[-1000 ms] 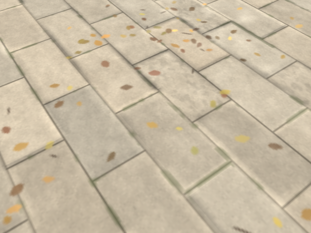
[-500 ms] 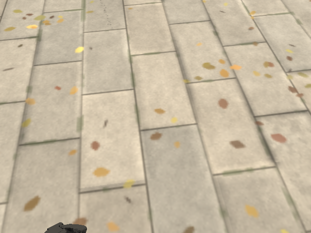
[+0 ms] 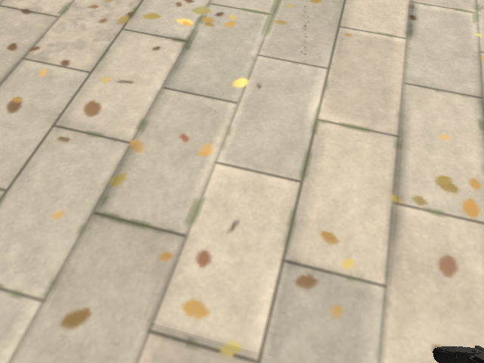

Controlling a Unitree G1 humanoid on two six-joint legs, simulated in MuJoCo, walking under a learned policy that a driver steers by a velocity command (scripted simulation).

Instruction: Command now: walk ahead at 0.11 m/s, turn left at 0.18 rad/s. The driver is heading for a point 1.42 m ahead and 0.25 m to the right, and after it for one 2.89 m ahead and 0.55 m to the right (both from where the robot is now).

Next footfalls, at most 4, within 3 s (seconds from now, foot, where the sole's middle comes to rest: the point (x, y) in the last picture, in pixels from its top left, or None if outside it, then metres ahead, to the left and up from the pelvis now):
0.08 left None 0.11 0.13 -0.77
2.42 left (239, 304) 0.58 0.06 -0.77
2.80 right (321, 318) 0.56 -0.17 -0.77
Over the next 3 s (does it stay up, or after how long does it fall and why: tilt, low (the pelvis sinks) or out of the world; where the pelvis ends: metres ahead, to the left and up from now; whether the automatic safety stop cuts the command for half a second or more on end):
stays up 0.51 -0.05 0.00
